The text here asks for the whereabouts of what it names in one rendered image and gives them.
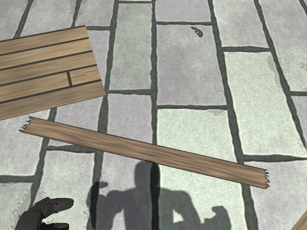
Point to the robot left hand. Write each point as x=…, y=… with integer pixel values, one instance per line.
x=32, y=219

